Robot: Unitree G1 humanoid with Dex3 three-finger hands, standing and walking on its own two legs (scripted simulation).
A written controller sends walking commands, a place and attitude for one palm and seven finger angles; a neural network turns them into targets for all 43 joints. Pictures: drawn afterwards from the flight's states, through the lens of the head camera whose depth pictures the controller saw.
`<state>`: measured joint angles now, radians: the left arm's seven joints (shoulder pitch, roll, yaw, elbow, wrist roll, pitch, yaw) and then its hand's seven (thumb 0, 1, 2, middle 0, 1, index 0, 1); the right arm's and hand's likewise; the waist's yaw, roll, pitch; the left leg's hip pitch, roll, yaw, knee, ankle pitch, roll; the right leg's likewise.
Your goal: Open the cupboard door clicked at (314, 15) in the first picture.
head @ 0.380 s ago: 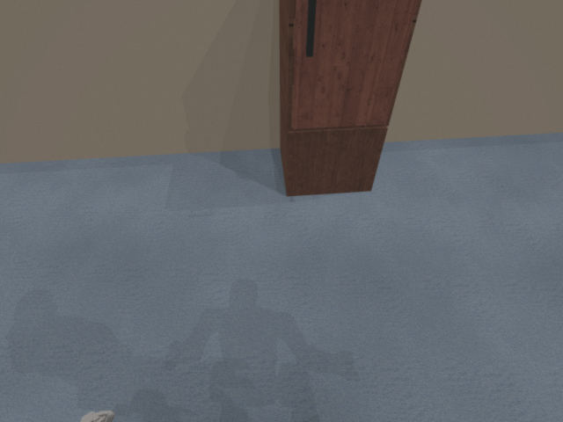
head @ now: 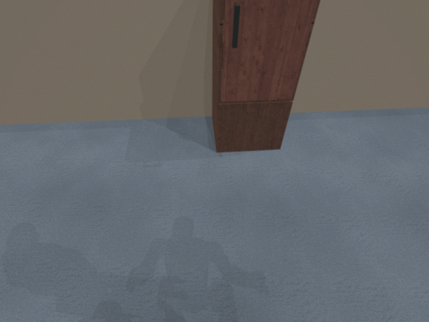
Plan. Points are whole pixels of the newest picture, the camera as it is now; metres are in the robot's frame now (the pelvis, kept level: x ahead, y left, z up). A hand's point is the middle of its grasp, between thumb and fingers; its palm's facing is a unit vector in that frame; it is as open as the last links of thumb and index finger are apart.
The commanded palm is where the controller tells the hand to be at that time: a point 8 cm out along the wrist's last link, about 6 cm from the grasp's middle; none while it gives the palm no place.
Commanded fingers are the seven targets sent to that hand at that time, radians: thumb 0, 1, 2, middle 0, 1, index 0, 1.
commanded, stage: stand and wait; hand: left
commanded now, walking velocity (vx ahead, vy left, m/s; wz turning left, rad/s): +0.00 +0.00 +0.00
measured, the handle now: (235, 25) +1.27 -0.01 +0.06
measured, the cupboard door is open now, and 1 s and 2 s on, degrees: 0 0 0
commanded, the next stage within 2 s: look at it before walking up in 0.44 s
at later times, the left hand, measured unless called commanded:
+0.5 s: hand out of the picture +0.05 +0.25 -0.15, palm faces -0.03 -0.94 -0.33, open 7.4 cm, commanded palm none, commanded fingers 0.00 0.90 0.90 -0.20 -0.30 -0.20 -0.30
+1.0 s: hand out of the picture +0.06 +0.26 -0.15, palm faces -0.04 -0.94 -0.33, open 7.4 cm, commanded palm none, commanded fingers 0.00 0.90 0.90 -0.20 -0.30 -0.20 -0.30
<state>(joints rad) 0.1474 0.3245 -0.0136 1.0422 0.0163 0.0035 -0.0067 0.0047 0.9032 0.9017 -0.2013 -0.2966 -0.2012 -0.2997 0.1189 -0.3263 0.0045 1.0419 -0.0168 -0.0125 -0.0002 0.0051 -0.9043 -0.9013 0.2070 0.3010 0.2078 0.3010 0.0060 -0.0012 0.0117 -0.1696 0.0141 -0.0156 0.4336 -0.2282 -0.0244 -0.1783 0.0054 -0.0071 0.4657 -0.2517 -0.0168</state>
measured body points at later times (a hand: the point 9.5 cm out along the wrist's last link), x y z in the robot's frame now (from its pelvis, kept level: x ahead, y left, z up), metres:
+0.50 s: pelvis -0.01 +0.00 +0.00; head -0.02 +0.00 +0.45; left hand +0.06 +0.30 -0.13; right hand +0.06 -0.29 -0.13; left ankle +0.01 +0.14 -0.74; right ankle +0.00 -0.11 -0.74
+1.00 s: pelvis -0.01 +0.01 +0.00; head -0.01 +0.01 +0.45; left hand +0.06 +0.31 -0.13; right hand +0.07 -0.29 -0.13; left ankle +0.01 +0.14 -0.74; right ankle +0.00 -0.11 -0.74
